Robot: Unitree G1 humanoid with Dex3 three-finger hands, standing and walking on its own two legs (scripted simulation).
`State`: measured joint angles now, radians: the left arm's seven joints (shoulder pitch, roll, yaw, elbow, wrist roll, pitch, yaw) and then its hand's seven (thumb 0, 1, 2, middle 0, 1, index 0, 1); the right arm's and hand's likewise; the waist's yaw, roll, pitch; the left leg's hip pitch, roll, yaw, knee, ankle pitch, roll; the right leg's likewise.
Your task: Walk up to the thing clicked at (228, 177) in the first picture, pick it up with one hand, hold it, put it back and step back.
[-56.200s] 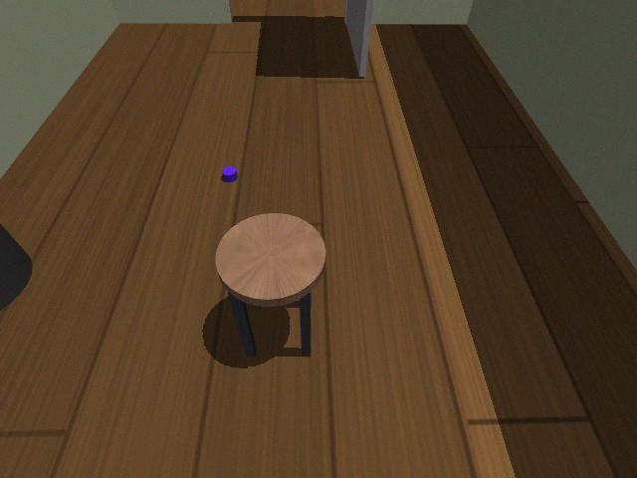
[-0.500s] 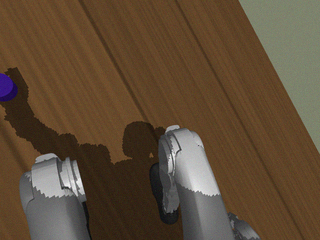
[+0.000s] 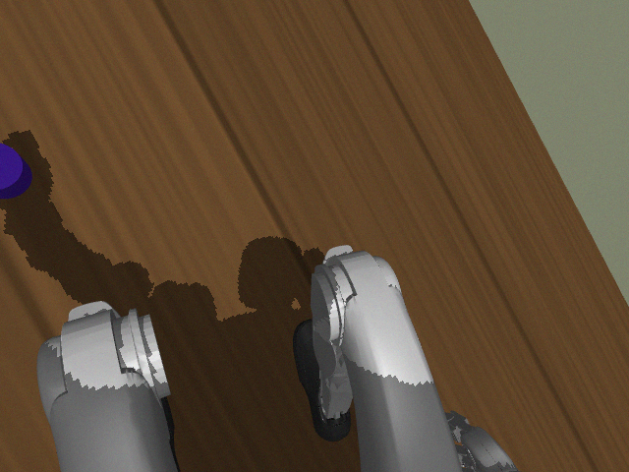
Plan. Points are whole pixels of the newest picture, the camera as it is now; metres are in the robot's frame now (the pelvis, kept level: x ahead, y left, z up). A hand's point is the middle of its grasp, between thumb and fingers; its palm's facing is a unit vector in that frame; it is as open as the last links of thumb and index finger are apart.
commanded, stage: rise first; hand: left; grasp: from above
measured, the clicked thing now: out of the picture +0.51 +0.32 -0.29
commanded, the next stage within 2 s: approach in 1.92 s
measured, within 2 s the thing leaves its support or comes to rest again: neither
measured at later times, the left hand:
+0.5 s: hand out of the picture +0.47 +0.35 -0.18, palm faces -0.45 -0.11 -0.89, open 13.1 cm
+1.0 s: hand out of the picture +0.47 +0.35 -0.18, palm faces -0.44 -0.11 -0.89, open 13.0 cm
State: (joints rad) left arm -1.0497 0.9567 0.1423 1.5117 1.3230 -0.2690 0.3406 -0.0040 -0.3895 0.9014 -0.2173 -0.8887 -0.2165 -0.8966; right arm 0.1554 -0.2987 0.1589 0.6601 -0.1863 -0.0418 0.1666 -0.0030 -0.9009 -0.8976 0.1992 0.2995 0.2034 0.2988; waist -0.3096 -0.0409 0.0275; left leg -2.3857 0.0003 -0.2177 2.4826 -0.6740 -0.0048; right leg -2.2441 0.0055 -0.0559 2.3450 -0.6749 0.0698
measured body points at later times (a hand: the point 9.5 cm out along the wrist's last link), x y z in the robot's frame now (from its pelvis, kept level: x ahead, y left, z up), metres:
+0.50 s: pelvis +0.00 +0.00 +0.00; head +0.25 +0.11 +0.36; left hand +0.49 +0.35 -0.13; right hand +0.06 -0.27 -0.08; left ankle +0.07 +0.13 -0.28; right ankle +0.11 -0.15 -0.28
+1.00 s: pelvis +0.00 +0.00 +0.00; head +0.25 +0.11 +0.36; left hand +0.49 +0.35 -0.13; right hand +0.06 -0.27 -0.07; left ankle +0.07 +0.13 -0.28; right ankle +0.11 -0.15 -0.28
